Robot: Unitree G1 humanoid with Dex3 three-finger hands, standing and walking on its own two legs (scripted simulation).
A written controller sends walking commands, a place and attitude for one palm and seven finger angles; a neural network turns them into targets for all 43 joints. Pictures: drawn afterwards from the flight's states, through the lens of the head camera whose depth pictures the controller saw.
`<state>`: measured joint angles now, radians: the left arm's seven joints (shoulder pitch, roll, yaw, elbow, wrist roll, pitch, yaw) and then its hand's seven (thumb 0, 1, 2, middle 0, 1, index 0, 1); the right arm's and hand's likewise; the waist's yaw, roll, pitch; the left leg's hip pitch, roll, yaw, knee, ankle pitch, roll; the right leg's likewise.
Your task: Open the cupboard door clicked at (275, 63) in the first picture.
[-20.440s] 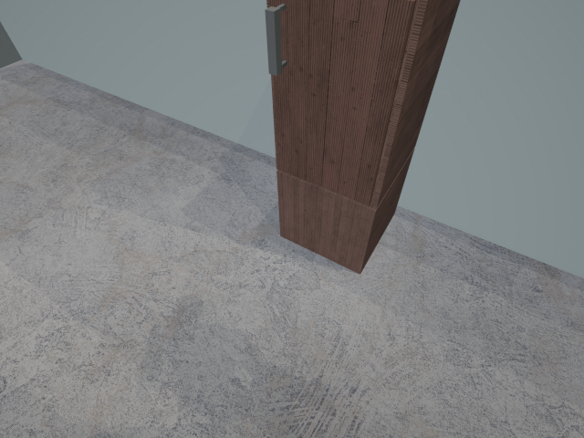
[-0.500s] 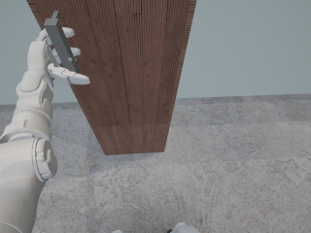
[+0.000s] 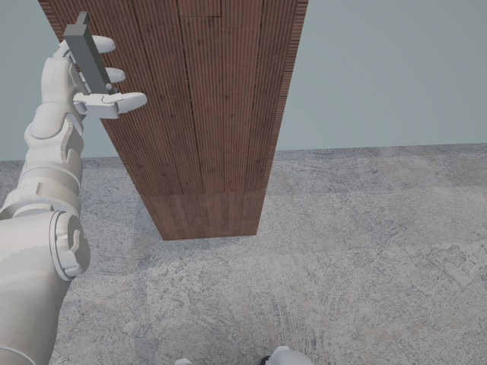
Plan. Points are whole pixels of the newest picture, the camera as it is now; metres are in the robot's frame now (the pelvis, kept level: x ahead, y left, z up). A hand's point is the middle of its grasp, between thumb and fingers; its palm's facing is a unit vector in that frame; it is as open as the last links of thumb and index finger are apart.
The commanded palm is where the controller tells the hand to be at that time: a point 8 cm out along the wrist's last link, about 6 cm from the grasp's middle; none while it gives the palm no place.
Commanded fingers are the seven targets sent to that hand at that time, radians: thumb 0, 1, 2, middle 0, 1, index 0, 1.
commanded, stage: close the thumb around the handle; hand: left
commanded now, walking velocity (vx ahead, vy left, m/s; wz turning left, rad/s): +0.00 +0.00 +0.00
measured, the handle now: (99, 68) +0.56 +0.18 +0.14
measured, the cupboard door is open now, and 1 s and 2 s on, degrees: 0 14 44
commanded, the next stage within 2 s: pull the door open along its arc in 0.40 s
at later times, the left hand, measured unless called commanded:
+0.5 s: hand (110, 87) +0.52 +0.16 +0.15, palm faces -0.01 -1.00 +0.00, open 5.8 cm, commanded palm +0.49 +0.21 +0.14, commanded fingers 0.00 0.90 0.90 -0.40 -1.35 -0.40 -1.35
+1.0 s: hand (114, 128) +0.43 +0.15 +0.14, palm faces -0.06 -1.00 +0.00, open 6.3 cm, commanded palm +0.37 +0.20 +0.14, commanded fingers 0.00 0.90 0.90 -0.40 -1.35 -0.40 -1.35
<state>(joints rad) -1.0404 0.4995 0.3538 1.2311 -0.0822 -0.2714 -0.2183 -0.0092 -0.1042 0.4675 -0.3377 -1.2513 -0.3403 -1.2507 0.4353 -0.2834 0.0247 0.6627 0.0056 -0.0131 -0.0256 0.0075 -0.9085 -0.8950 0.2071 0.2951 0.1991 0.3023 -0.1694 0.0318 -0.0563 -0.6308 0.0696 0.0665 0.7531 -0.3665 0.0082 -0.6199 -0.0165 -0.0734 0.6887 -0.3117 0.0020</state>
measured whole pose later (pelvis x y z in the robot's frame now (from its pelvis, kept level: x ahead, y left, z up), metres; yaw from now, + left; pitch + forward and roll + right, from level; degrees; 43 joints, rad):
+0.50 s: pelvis +0.01 +0.00 +0.00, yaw -1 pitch +13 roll -2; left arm -0.97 0.48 0.38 1.18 -0.09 -0.26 -0.22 0.00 0.70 0.81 -0.35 -1.35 -0.36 -1.34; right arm 0.42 -0.28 0.02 0.64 0.01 0.01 -0.02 0.01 -0.91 -0.89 0.21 0.30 0.20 0.30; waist -0.16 0.03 -0.07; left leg -0.59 0.08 0.08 0.74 -0.38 0.01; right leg -0.59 -0.01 -0.06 0.68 -0.31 0.00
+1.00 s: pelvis +0.02 +0.00 +0.01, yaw -2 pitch +8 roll -1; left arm -0.48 0.29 0.29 0.62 -0.20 -0.16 -0.21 0.00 0.66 0.70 -0.36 -1.35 -0.32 -1.34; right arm 0.38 -0.27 0.00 0.58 0.05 0.02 -0.01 0.01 -0.91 -0.90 0.21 0.29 0.20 0.30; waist -0.08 0.05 -0.10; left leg -0.41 0.07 0.11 0.64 -0.36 0.00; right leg -0.44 0.00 -0.03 0.61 -0.31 0.00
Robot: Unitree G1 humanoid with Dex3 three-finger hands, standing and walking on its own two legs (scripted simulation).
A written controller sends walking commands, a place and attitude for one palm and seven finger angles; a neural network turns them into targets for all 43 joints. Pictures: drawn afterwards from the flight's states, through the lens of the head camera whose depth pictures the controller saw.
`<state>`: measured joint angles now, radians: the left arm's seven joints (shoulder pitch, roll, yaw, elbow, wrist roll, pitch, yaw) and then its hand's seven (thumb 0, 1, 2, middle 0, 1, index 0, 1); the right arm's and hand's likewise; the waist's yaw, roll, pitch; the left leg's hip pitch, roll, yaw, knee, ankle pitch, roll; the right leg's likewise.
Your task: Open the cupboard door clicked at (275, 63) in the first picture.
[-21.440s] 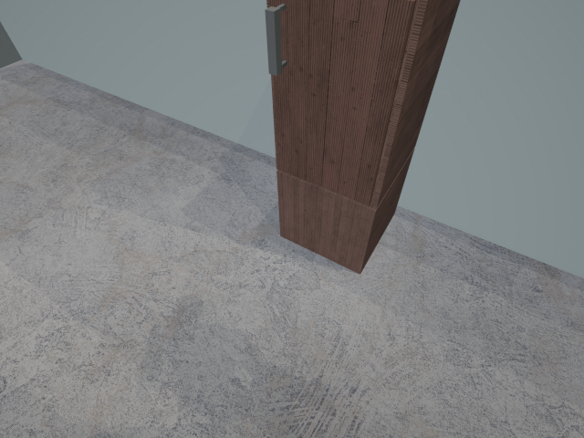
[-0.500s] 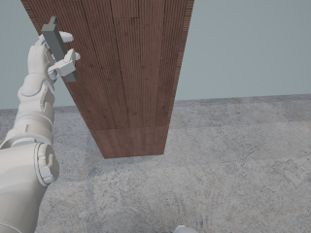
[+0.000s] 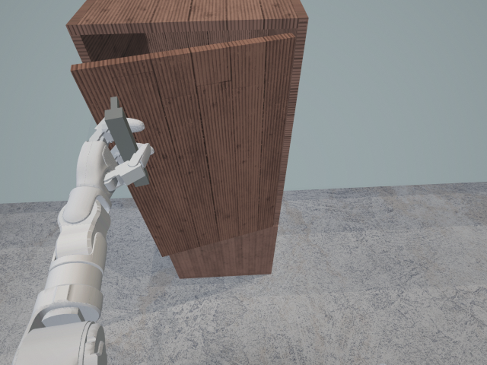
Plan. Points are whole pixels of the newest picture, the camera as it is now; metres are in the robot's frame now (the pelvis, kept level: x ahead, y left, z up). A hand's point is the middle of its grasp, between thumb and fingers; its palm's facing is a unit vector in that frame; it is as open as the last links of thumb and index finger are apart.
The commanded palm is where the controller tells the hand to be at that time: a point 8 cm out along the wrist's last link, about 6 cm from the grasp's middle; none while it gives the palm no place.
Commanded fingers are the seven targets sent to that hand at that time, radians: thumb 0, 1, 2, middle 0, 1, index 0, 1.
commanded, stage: pull the door open along its arc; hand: left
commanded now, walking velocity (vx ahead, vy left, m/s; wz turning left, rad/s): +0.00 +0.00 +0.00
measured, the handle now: (128, 143) +0.46 +0.19 +0.13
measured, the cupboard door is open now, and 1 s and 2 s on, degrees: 14 44 45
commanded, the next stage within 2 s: open thumb and fingers to let go in 0.50 s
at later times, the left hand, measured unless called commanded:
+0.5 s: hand (199, 224) +0.28 +0.06 +0.14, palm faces +0.35 -0.94 +0.04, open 7.0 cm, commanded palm +0.22 +0.11 +0.13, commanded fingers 0.00 0.90 0.90 -0.40 -1.35 -0.40 -1.35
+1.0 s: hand (198, 221) +0.29 +0.06 +0.14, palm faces +0.39 -0.92 +0.01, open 10.2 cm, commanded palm +0.25 +0.10 +0.13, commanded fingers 0.00 -0.50 0.30 -0.30 -1.20 -0.30 -1.20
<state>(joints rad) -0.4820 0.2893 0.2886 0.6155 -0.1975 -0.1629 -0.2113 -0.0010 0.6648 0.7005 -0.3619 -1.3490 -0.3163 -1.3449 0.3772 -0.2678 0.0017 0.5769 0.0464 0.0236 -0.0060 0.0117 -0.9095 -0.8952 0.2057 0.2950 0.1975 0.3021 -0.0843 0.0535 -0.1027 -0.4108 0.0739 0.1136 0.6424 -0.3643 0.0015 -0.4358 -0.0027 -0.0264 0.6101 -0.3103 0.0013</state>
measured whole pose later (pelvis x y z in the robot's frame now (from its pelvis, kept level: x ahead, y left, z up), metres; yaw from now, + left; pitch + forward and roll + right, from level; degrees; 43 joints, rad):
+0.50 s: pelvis +0.01 -0.03 +0.01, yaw +3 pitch -1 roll +0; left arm 0.12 -0.10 -0.19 -0.25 0.00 0.23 0.46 0.05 0.61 0.67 -0.29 -1.23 -0.29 -1.27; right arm 0.12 -0.17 0.03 0.53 -0.03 0.13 0.02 0.01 -0.91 -0.90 0.21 0.30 0.20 0.30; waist 0.00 0.06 -0.06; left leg -0.18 0.08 0.06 0.53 -0.32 -0.04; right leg -0.20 0.01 -0.08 0.53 -0.32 -0.04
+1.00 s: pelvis -0.02 -0.03 +0.01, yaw +5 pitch -3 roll +0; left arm -0.06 -0.12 -0.18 -0.03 0.02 0.14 0.51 0.01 0.07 0.54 -0.33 -1.26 -0.34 -1.25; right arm 0.15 -0.19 0.01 0.64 -0.03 0.08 -0.03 0.01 -0.91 -0.90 0.20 0.29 0.20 0.30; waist 0.01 0.06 -0.01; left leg -0.18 0.06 0.01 0.53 -0.29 -0.04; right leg -0.18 0.00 -0.12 0.53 -0.29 -0.04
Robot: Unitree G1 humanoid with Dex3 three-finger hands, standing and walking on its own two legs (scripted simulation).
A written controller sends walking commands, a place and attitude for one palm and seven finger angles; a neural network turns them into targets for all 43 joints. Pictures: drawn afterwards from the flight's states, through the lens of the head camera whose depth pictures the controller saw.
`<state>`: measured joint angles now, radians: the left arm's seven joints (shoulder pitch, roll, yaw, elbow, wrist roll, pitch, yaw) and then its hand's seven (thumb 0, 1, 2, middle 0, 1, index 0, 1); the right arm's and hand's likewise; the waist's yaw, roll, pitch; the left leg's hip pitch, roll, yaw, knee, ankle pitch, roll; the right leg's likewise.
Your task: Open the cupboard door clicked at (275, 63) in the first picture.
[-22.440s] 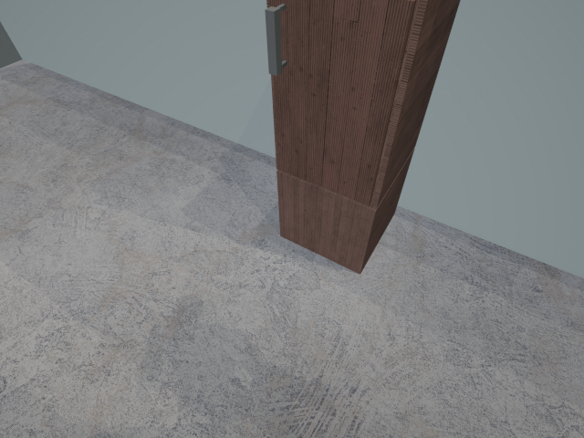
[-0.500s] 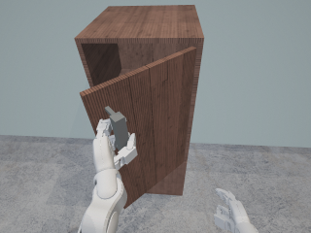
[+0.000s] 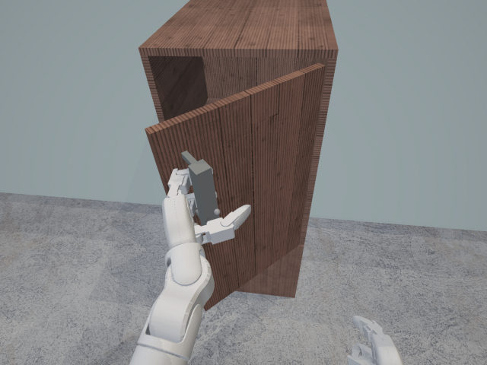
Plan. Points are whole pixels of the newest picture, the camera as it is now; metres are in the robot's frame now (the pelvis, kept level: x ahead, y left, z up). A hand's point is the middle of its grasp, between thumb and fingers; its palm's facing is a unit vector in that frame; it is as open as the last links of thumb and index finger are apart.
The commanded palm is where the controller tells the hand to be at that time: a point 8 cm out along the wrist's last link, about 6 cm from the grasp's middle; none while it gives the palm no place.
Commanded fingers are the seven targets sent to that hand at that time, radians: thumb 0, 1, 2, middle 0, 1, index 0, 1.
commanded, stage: open thumb and fingers to let go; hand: left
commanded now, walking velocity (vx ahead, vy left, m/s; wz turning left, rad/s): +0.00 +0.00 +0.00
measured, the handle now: (200, 194) +0.36 +0.10 +0.12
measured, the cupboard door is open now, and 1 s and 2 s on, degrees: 44 45 45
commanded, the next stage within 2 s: slide the hand sideways off the handle in 0.42 s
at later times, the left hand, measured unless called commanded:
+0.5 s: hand (215, 210) +0.32 +0.07 +0.13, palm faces +0.26 -0.96 -0.01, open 14.9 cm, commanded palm +0.27 +0.11 +0.12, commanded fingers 0.00 -0.50 0.30 -0.15 -0.30 -0.15 -0.30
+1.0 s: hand (210, 232) +0.28 +0.07 +0.13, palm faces -0.14 -0.99 +0.01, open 16.2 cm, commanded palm +0.25 +0.13 +0.12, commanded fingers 0.00 -0.50 0.30 -0.15 -0.30 -0.15 -0.30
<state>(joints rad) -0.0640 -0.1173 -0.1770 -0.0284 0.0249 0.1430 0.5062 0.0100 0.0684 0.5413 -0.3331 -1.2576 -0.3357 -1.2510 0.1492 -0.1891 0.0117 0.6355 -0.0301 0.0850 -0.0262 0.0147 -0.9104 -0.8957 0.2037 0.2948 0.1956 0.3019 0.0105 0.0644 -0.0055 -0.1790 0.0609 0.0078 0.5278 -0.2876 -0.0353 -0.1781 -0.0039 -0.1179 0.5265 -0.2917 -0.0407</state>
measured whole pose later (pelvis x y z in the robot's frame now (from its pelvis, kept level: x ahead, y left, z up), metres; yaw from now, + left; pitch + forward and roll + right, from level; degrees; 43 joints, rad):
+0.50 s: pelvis -0.03 +0.04 +0.00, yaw -1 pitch -4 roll +0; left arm -0.29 -0.16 -0.24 0.19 0.05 0.16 0.61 -0.01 -0.49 0.30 -0.34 -0.66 -0.33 -0.67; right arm 0.13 -0.14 0.03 0.68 -0.03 0.10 0.00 0.01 -0.91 -0.90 0.21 0.30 0.20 0.30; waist 0.02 0.03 0.01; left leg -0.24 0.01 0.05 0.57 -0.27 0.01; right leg -0.23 -0.05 -0.08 0.55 -0.25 0.01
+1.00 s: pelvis -0.03 +0.03 +0.00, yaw -2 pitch -4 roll +0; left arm -0.12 0.02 -0.17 0.06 -0.08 0.05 0.10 -0.01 -0.50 0.30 -0.16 -0.35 -0.16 -0.33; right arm 0.20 -0.19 0.06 0.57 0.02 0.02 -0.01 0.02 -0.91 -0.90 0.20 0.30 0.20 0.30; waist 0.01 0.02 0.00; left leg -0.22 0.03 0.06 0.56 -0.27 0.00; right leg -0.24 -0.04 -0.06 0.57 -0.26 0.00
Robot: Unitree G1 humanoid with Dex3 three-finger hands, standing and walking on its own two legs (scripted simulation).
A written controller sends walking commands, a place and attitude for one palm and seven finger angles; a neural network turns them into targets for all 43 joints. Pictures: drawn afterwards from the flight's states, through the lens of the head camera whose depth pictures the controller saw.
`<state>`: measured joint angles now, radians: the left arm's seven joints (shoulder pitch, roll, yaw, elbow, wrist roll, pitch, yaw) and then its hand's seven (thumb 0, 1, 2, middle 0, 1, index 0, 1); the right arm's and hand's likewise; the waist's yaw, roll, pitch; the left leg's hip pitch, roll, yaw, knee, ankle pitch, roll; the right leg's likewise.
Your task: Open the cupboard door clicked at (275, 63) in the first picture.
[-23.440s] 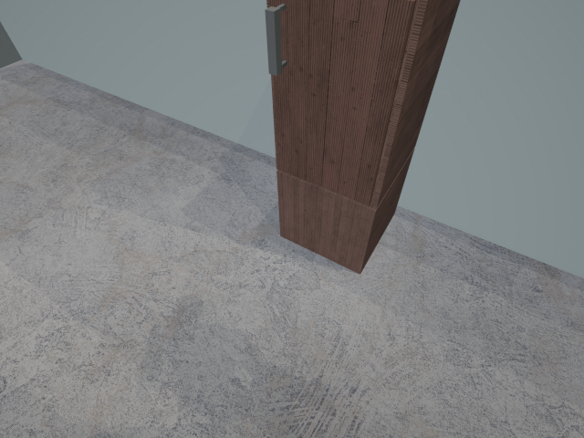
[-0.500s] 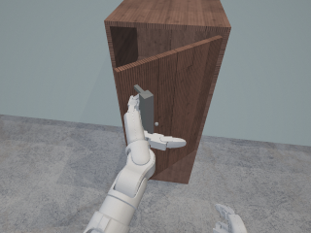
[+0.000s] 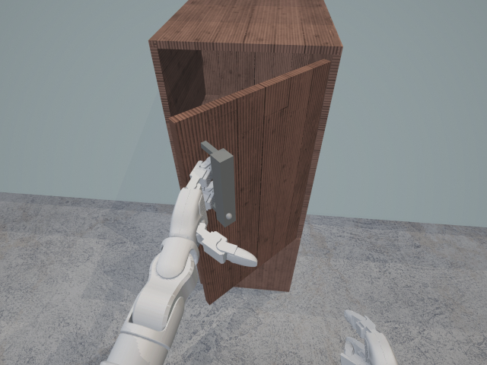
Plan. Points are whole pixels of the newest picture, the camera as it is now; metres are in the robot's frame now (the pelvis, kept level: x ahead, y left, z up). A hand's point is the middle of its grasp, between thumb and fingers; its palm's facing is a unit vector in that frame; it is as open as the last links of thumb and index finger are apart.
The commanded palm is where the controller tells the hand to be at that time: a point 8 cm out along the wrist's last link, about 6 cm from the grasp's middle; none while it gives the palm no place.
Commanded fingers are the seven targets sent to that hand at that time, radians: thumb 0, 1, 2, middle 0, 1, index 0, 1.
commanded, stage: slide the hand sideways off the handle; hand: left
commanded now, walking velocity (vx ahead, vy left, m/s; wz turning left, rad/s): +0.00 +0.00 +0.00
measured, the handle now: (216, 184) +0.38 +0.08 +0.13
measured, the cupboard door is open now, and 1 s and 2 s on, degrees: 45 45 45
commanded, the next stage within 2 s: draw the hand back to the body in 0.72 s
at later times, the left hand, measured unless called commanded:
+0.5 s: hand (188, 244) +0.26 +0.10 +0.12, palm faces -0.01 -1.00 -0.05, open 16.3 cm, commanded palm +0.22 +0.16 +0.12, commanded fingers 0.00 -0.50 0.30 -0.15 -0.30 -0.15 -0.30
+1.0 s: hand (162, 253) +0.24 +0.13 +0.13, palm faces -0.04 -1.00 -0.07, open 16.3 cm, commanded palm +0.20 +0.20 +0.13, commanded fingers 0.00 -0.50 0.30 -0.15 -0.30 -0.15 -0.30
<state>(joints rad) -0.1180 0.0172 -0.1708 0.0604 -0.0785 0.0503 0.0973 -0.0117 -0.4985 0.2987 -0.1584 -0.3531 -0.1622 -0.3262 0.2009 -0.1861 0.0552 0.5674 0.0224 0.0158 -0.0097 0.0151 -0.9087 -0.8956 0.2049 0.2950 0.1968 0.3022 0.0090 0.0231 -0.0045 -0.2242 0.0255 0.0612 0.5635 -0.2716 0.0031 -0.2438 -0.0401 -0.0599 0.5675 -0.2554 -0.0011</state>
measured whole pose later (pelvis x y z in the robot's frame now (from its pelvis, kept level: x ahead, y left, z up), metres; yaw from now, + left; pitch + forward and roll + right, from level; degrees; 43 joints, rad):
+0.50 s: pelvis +0.04 -0.03 +0.00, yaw +1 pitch -2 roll +0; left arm 0.36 0.16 -0.01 -0.35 -0.16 0.04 -0.10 -0.01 -0.50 0.30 -0.18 -0.32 -0.16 -0.30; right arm 0.20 -0.22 0.04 0.50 0.02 -0.04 -0.04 0.01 -0.91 -0.90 0.20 0.30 0.20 0.30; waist 0.03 0.05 -0.02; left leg -0.19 0.07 0.02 0.56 -0.33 -0.04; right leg -0.20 0.00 -0.10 0.56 -0.32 -0.04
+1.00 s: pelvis +0.03 -0.01 +0.00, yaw +1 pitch -2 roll +0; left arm 0.38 0.20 0.06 -0.38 -0.21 0.00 -0.17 -0.01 -0.50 0.30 -0.15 -0.30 -0.16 -0.30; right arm 0.24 -0.22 0.05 0.54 0.03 -0.18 -0.06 0.02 -0.91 -0.90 0.21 0.30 0.20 0.30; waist 0.03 0.05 -0.02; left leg -0.25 0.04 0.03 0.62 -0.34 -0.01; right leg -0.25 -0.02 -0.09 0.60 -0.32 -0.01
